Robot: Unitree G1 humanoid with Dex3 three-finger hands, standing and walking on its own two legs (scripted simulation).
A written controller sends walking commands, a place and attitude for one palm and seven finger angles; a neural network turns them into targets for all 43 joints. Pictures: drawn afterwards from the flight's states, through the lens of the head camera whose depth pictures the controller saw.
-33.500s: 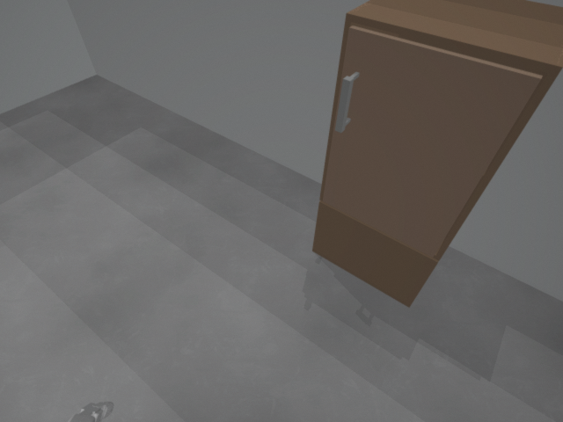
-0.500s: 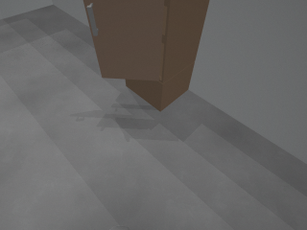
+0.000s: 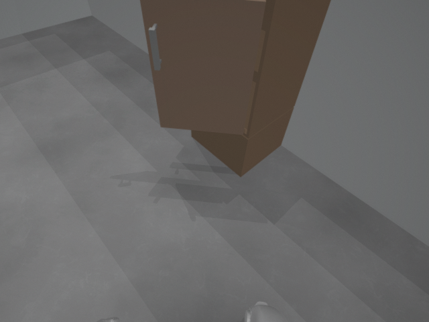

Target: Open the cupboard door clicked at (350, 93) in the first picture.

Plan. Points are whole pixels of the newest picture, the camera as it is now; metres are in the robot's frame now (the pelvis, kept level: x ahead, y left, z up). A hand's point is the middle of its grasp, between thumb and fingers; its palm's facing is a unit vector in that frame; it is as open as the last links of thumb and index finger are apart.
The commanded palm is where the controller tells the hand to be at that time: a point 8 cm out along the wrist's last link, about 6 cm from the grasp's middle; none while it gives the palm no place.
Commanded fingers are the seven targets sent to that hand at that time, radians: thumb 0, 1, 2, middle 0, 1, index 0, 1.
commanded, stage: take the last steps up to it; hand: left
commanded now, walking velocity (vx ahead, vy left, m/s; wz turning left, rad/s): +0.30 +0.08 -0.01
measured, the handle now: (156, 47) +0.99 +0.25 +0.00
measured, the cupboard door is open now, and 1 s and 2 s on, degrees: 41 41 41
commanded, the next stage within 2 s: come to a stop and stand still in 0.84 s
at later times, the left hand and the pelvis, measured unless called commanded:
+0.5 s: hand (131, 316) +0.16 +0.18 -0.16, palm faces +0.10 -0.97 -0.23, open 7.2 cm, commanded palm none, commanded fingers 0.00 0.90 0.90 -0.20 -0.30 -0.20 -0.30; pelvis +0.19 -0.01 +0.01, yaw +1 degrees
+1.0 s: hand (127, 207) +0.42 +0.25 -0.17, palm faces +0.01 -0.97 -0.23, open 7.3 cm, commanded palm none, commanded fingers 0.00 0.90 0.90 -0.20 -0.30 -0.20 -0.30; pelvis +0.36 +0.06 +0.00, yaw -2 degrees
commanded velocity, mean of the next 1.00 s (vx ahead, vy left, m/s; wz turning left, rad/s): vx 0.21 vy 0.06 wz -0.03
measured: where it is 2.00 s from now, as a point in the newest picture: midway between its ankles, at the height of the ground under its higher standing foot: (191, 286)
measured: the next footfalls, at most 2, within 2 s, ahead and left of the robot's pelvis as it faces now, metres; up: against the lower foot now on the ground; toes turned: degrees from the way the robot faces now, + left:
right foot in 0.16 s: +0.18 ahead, -0.10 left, +0.00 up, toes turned -6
left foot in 0.68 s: +0.43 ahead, +0.19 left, +0.00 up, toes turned +2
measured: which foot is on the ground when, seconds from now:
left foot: down 0.00-0.16, up 0.18-0.66, down 0.68-1.00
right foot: up 0.00-0.14, down 0.16-0.68, up 0.70-1.00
